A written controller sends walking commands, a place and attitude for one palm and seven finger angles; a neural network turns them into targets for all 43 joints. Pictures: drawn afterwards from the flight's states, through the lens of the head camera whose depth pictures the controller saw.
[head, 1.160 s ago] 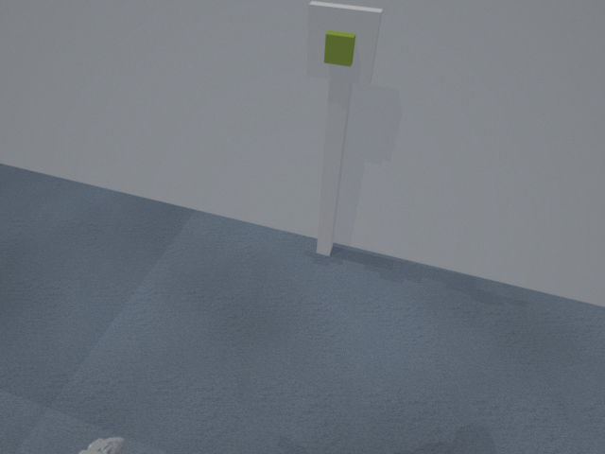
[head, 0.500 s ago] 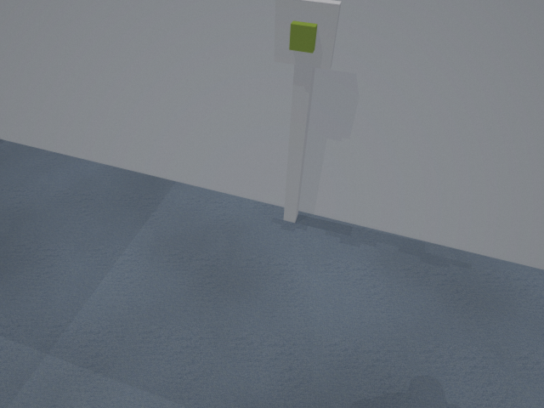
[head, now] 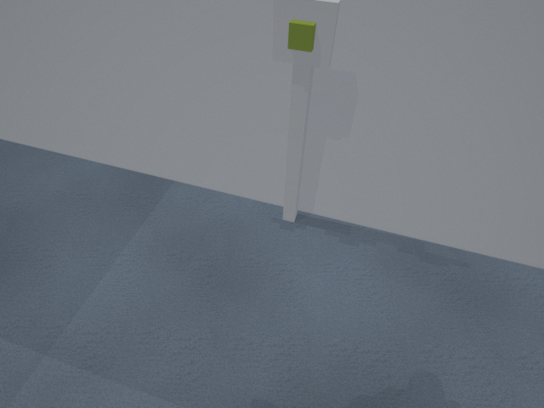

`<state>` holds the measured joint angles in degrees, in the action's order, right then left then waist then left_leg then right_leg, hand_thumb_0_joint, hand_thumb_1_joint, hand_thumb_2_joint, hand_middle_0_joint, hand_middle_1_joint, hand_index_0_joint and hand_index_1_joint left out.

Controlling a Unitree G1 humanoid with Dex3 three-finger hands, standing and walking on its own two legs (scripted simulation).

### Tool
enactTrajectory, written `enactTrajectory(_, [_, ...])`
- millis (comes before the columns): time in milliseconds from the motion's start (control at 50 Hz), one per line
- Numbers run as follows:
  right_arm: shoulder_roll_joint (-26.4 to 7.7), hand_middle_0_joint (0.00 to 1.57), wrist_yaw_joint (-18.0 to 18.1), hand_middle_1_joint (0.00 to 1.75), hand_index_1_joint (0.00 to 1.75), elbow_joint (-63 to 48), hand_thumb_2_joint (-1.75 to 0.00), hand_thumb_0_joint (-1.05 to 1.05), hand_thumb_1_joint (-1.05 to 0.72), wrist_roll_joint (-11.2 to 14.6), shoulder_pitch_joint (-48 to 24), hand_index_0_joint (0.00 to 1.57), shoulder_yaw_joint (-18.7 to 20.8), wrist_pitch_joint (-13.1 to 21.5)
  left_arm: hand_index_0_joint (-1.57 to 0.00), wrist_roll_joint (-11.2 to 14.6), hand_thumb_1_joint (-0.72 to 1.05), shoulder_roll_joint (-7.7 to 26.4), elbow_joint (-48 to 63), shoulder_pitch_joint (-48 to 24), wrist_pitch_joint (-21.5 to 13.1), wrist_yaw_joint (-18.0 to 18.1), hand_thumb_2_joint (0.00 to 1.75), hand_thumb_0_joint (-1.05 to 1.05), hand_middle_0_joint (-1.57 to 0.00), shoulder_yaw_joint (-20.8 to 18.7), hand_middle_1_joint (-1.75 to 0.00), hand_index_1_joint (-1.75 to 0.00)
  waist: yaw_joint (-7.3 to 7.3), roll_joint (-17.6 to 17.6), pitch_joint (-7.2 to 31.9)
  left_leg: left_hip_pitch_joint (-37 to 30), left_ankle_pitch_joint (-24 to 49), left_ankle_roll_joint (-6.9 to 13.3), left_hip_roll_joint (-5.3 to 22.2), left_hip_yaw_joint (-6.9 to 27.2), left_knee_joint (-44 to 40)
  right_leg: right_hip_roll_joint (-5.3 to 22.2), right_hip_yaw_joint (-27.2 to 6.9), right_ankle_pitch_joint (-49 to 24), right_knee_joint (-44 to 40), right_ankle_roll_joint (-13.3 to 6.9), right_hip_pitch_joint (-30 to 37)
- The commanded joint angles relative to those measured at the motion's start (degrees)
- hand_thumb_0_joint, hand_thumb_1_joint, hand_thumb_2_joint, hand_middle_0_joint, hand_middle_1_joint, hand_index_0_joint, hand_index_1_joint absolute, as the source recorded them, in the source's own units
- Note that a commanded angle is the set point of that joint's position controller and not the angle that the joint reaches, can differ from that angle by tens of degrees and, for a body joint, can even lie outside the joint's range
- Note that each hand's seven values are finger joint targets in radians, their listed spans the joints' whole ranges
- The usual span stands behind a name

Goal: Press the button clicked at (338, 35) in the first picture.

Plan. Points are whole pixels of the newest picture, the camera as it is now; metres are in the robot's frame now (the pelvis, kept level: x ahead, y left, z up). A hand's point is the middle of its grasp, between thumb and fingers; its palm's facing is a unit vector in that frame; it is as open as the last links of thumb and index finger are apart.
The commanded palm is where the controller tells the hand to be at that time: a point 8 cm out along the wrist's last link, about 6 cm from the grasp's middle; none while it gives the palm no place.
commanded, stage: look at it before walking up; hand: left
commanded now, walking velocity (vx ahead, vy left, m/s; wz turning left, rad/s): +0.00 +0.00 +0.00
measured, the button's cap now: (301, 35) +1.04 -0.02 +0.11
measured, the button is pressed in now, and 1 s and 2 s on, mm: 0 0 0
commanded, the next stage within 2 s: walk to a spot facing it in 0.28 s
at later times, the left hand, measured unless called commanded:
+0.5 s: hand out of the picture +0.08 +0.24 -0.16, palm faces -0.02 -0.95 -0.32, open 7.4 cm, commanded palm none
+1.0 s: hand (200, 356) +0.25 +0.15 -0.19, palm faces -0.18 -0.97 -0.18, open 7.4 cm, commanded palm none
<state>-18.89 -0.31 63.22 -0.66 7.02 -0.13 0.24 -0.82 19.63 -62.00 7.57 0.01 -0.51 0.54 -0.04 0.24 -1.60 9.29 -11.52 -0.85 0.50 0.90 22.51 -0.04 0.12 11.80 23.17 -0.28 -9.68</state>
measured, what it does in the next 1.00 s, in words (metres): walks ahead: right foot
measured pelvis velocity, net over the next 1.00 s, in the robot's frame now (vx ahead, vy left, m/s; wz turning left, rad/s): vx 0.15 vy -0.02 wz -0.15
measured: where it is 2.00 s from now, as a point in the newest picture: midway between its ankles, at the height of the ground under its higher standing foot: (295, 362)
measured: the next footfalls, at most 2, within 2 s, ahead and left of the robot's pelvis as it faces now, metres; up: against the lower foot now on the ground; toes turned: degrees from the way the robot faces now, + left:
right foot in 1.00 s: +0.27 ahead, -0.14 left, +0.00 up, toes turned -16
left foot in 1.40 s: +0.34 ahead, +0.07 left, +0.00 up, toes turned -1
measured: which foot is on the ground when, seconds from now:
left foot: down 0.00-1.00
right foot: down 0.00-0.70, up 0.72-0.98, down 1.00-1.00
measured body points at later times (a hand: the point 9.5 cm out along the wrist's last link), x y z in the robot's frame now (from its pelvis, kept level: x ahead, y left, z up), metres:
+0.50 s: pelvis +0.02 +0.00 +0.00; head +0.01 +0.00 +0.45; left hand +0.08 +0.29 -0.14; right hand +0.10 -0.29 -0.14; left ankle +0.01 +0.13 -0.74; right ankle +0.01 -0.12 -0.74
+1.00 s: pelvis +0.15 -0.02 -0.03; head +0.20 -0.03 +0.42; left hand +0.26 +0.20 -0.18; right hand -0.03 -0.20 -0.16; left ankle +0.01 +0.13 -0.74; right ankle +0.23 -0.13 -0.74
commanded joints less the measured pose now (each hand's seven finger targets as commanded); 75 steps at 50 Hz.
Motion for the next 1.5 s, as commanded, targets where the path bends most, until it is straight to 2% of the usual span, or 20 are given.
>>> enactTrajectory(0, [-12.2, 0.2, 0.8, 0.3, 0.3, -3.3, -0.9, 0.0, -0.9, 0.1, -2.8, 0.2, 2.2, 1.5, -0.2, 0.2, 0.9, 11.6, 3.5, -2.3, -1.5, 1.0, 0.9, 0.0, -0.2, -2.4, -0.3, -0.3, 0.08, -0.5, 2.9, -0.3, 5.2, 2.3, 5.9, 5.3, -3.9, 6.9, -6.5, -3.4, -4.8, -1.5, 0.4])
enactTrajectory(360, [-12.2, 0.2, 1.0, 0.3, 0.3, -3.2, -0.9, 0.0, -0.9, 0.2, -3.6, 0.2, 2.0, 1.5, -0.2, 0.2, 0.9, 11.8, 3.0, -1.7, -1.7, 1.2, 0.9, 0.0, -0.2, -2.5, -0.3, -0.3, 0.23, 0.0, 4.0, -2.6, 9.5, 2.2, 6.2, 4.7, -3.9, 7.4, -6.1, -10.0, -4.8, -1.5, 2.6])
enactTrajectory(480, [-4.2, 0.2, 0.3, 0.3, 0.3, -1.8, -0.9, 0.0, -0.9, -0.9, 2.1, 0.2, 0.5, -0.1, -0.2, -0.3, 0.9, 5.6, 1.3, 5.0, 0.4, 0.6, 0.9, 0.0, -0.2, -1.8, -0.3, -0.3, 0.76, 3.7, -3.2, 5.2, -14.3, 0.8, 3.0, 0.7, 0.1, 6.9, -11.4, 20.1, -8.3, -2.6, -2.8])
enactTrajectory(600, [-1.6, 0.2, 0.6, 0.3, 0.3, -2.4, -0.9, 0.0, -0.9, -0.6, 6.9, 0.2, 1.3, 1.3, -0.2, -0.1, 0.9, 4.9, 2.1, 9.1, -0.4, 0.4, 0.9, 0.0, -0.2, -3.4, -0.3, -0.3, -0.19, 5.1, -5.4, 5.9, -11.3, 1.1, 2.6, -3.7, 7.5, 9.5, -15.4, 18.6, -7.3, -6.9, -5.3])
enactTrajectory(640, [-1.8, 0.2, 0.8, 0.3, 0.3, -0.9, -0.9, 0.0, -0.9, -0.5, 12.1, 0.2, 1.6, 2.1, -0.2, -0.1, 0.9, 2.2, 2.9, 7.7, -0.5, 0.2, 0.9, 0.0, -0.2, -3.3, -0.3, -0.3, -2.39, -2.5, -5.6, -0.9, -10.4, 2.7, 5.8, 1.2, 0.8, 4.3, -9.2, 12.9, 2.3, -5.2, -11.1])
enactTrajectory(680, [-5.8, 0.2, 1.6, 0.3, 0.3, 1.9, -0.9, 0.0, -0.9, -0.9, 22.2, 0.2, 3.2, 2.8, -0.2, -0.3, 0.9, -2.4, 5.5, 3.4, -1.3, 0.1, 0.9, 0.0, -0.2, -2.5, -0.3, -0.3, -5.71, -17.2, -6.8, -12.9, -0.3, 10.2, 20.1, 19.4, -10.0, -2.5, 3.0, 17.9, 26.1, -1.5, -27.2])
enactTrajectory(700, [-4.4, 0.2, 2.1, 0.3, 0.3, 2.7, -0.9, 0.0, -0.9, -0.9, 25.2, 0.2, 2.9, 3.2, -0.2, -0.6, 0.9, -1.9, 6.8, 1.2, -1.8, 0.4, 0.9, 0.0, -0.2, -2.8, -0.3, -0.3, -6.18, -13.9, -7.6, -15.9, 13.7, 12.4, 22.4, 20.2, -8.7, 0.1, -0.2, 19.8, 32.8, -1.4, -31.9])
enactTrajectory(740, [-1.4, 0.2, 2.7, 0.3, 0.3, 2.8, -0.9, 0.0, -0.9, -0.7, 24.9, 0.2, 2.4, 3.8, -0.2, -0.4, 0.9, -2.8, 6.0, 1.4, -2.3, 0.1, 0.9, 0.0, -0.2, -3.2, -0.3, -0.3, -4.87, -7.4, -6.5, -17.5, 30.3, 13.4, 22.1, 14.2, -4.9, 3.3, -1.0, 18.2, 37.6, -1.6, -32.8])
enactTrajectory(800, [-0.4, 0.2, 2.8, 0.3, 0.3, 1.9, -0.9, 0.0, -0.9, -0.8, 21.6, 0.2, 2.6, 4.2, -0.2, -0.2, 0.9, -6.0, 6.3, 1.5, -1.4, -1.0, 0.9, 0.0, -0.2, -3.2, -0.3, -0.3, -2.39, -8.1, -7.2, -12.2, 24.2, 10.5, 18.0, 4.3, -7.1, 4.8, 2.0, 12.7, 32.9, -1.0, -28.4])
enactTrajectory(940, [-0.6, 0.2, 3.1, 0.3, 0.3, 2.5, -0.9, 0.0, -0.9, 0.3, 19.3, 0.2, 3.3, 3.8, -0.2, -0.6, 0.9, -5.7, 3.3, 13.3, -1.3, -0.9, 0.9, 0.0, -0.2, -4.3, -0.3, -0.3, 4.48, -6.4, 0.2, -3.1, 36.2, 5.0, 12.2, -8.3, 9.3, -1.1, 10.0, -6.2, 9.5, -2.7, 1.5])
enactTrajectory(960, [0.5, 0.2, 2.7, 0.3, 0.3, 2.1, -0.9, 0.0, -0.9, 0.8, 19.8, 0.2, 3.2, 3.8, -0.2, -0.9, 0.9, -2.3, 1.8, 19.1, -2.0, -0.3, 0.9, 0.0, -0.2, -5.2, -0.3, -0.3, 7.18, -1.5, 3.7, 4.5, 26.3, 2.8, 10.6, -8.9, 19.8, 2.4, 5.7, -11.3, 6.7, -3.9, 13.1])
enactTrajectory(1000, [4.9, 0.2, 2.6, 0.3, 0.3, 0.4, -0.9, 0.0, -0.9, 1.2, 22.6, 0.2, 2.9, 3.4, -0.2, 0.3, 0.9, 6.0, 0.5, 25.5, -2.8, 1.0, 0.9, 0.0, -0.2, -6.8, -0.3, -0.3, 6.58, 14.1, 15.5, 16.9, -24.1, 0.5, 0.9, -5.3, 52.0, 26.6, -26.8, -30.0, -2.1, -15.7, 21.0])
enactTrajectory(1040, [6.7, 0.2, 2.2, 0.3, 0.3, -0.3, -0.9, 0.0, -0.9, 0.6, 17.1, 0.2, 2.9, 2.4, -0.2, 0.4, 0.9, 2.4, 2.7, 15.8, -1.9, 1.6, 0.9, 0.0, -0.2, -6.1, -0.3, -0.3, 4.78, 8.5, 4.3, 20.5, -17.8, 1.2, 6.0, -2.2, 54.3, 22.5, -20.7, -10.9, -6.2, -14.5, 7.0])
enactTrajectory(1120, [8.6, 0.2, 1.2, 0.3, 0.3, 0.6, -0.9, 0.0, -0.9, -1.0, 20.3, 0.2, 3.1, 0.5, -0.2, -0.4, 0.9, -2.9, 4.7, 6.8, -2.4, 1.8, 0.9, 0.0, -0.2, -4.3, -0.3, -0.3, -2.0, 3.0, -0.7, 14.3, -8.7, 0.3, 8.0, -3.1, 44.7, 15.6, -7.8, 3.8, -10.9, -9.6, -10.7])
enactTrajectory(1280, [8.3, 0.2, -0.1, 0.3, 0.3, -4.3, -0.9, 0.0, -0.9, -0.7, 12.9, 0.2, 3.4, 1.2, -0.2, -0.8, 0.9, -1.1, 4.3, 9.0, -2.4, 1.1, 0.9, 0.0, -0.2, -5.0, -0.3, -0.3, -0.42, 5.8, -2.6, 9.7, -9.3, -0.4, 6.2, -7.1, 20.7, 14.3, -9.0, 17.2, -12.9, -10.5, -12.6])
enactTrajectory(1340, [7.5, 0.2, 0.3, 0.3, 0.3, -2.8, -0.9, 0.0, -0.9, -0.7, 17.8, 0.2, 3.4, 2.4, -0.2, -0.4, 0.9, -2.0, 4.2, 8.4, -1.9, 0.8, 0.9, 0.0, -0.2, -5.0, -0.3, -0.3, -3.07, 0.9, -2.0, -3.5, -6.1, -0.5, 4.0, -9.3, 7.7, 10.3, -5.6, 21.4, -5.9, -7.9, -17.7])
enactTrajectory(1360, [4.9, 0.2, 0.7, 0.3, 0.3, -1.8, -0.9, 0.0, -0.9, -0.8, 20.8, 0.2, 3.8, 2.7, -0.2, -0.2, 0.9, -4.1, 4.9, 8.7, -1.6, 0.4, 0.9, 0.0, -0.2, -4.6, -0.3, -0.3, -4.05, -7.1, -2.2, -7.2, -13.1, 0.6, 7.6, -2.8, 1.5, 6.0, -2.3, 20.7, 2.5, -5.7, -21.7])
enactTrajectory(1380, [-0.1, 0.2, 1.0, 0.3, 0.3, -1.2, -0.9, 0.0, -0.9, -1.6, 25.3, 0.2, 4.9, 3.0, -0.2, 0.1, 0.9, -7.7, 6.2, 8.1, -1.6, 0.0, 0.9, 0.0, -0.2, -4.0, -0.3, -0.3, -5.86, -21.3, -3.4, -8.5, -25.8, 5.4, 20.4, 16.1, -10.5, -0.4, 5.5, 19.1, 19.7, -2.4, -28.5])
enactTrajectory(1420, [-0.8, 0.2, 1.6, 0.3, 0.3, -2.3, -0.9, 0.0, -0.9, -1.3, 22.9, 0.2, 4.6, 2.7, -0.2, -1.1, 0.9, -5.5, 7.9, 4.4, -1.8, 0.1, 0.9, 0.0, -0.2, -4.6, -0.3, -0.3, -4.35, -17.5, -7.3, -1.9, -29.1, 10.5, 26.5, 25.3, -17.5, 2.6, 0.6, 16.5, 36.9, -2.3, -32.1])
enactTrajectory(1480, [4.3, 0.2, 2.0, 0.3, 0.3, -3.4, -0.9, 0.0, -0.9, -0.8, 17.2, 0.2, 3.0, 4.2, -0.2, -1.5, 0.9, -6.9, 4.9, 7.3, -2.0, -1.0, 0.9, 0.0, -0.2, -4.8, -0.3, -0.3, -0.89, -4.5, -7.2, -1.5, -9.5, 7.2, 19.0, 9.1, -14.9, 5.1, 0.3, 4.1, 42.2, -0.8, -30.8])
